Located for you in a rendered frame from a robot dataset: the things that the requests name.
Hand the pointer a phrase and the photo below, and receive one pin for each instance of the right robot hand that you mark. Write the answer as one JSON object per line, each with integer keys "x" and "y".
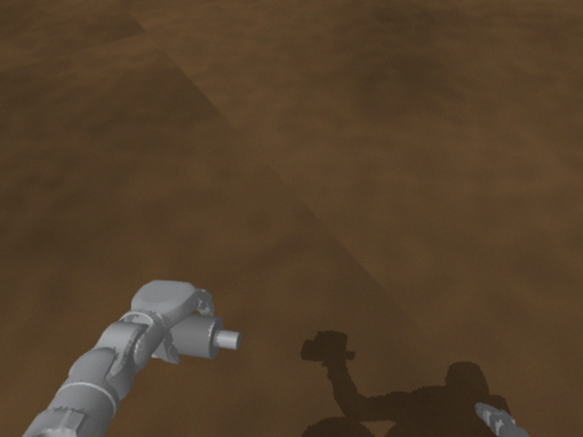
{"x": 500, "y": 422}

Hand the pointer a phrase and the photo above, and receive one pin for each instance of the bottle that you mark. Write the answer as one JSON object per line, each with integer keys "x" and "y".
{"x": 202, "y": 336}

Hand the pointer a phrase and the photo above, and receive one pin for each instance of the left robot arm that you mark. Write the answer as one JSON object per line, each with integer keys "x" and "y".
{"x": 89, "y": 398}

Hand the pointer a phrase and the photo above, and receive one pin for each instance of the left robot hand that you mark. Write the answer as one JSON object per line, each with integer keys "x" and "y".
{"x": 172, "y": 302}

